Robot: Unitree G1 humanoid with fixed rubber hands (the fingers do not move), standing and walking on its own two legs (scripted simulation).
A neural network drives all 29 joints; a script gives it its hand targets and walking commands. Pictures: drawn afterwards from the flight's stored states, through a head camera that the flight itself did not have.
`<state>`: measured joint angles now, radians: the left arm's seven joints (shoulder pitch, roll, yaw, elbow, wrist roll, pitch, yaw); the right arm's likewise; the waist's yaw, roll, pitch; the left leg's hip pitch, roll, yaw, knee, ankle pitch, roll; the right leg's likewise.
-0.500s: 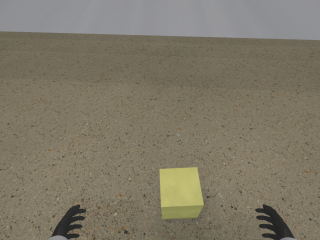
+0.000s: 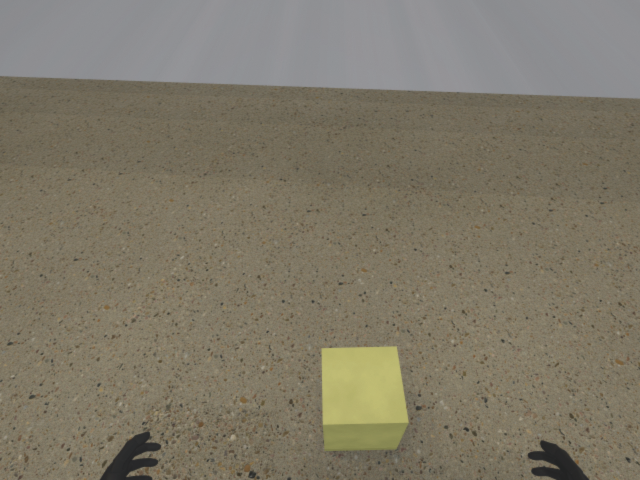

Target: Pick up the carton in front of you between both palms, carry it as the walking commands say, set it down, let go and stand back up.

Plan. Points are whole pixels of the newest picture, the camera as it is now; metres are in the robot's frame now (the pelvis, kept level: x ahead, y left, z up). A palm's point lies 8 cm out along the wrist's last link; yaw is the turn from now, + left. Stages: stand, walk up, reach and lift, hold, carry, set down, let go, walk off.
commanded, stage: stand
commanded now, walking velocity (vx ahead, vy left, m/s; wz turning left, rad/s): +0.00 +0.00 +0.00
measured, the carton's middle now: (359, 400) +0.43 -0.07 -0.65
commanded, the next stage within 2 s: none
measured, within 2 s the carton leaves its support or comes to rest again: neither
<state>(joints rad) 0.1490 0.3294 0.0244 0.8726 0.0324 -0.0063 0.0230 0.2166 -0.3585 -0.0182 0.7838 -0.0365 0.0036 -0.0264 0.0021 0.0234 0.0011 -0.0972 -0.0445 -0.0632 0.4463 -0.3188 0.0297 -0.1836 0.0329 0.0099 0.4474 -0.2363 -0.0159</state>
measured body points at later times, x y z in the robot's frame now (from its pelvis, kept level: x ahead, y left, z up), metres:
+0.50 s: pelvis +0.00 +0.00 +0.00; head -0.01 -0.01 +0.45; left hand +0.10 +0.30 -0.11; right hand +0.11 -0.30 -0.11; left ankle -0.05 +0.10 -0.74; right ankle +0.00 -0.11 -0.74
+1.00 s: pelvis -0.01 -0.01 +0.01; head -0.01 +0.00 +0.46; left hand +0.07 +0.31 -0.12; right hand +0.09 -0.32 -0.11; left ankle -0.05 +0.10 -0.74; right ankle +0.00 -0.11 -0.74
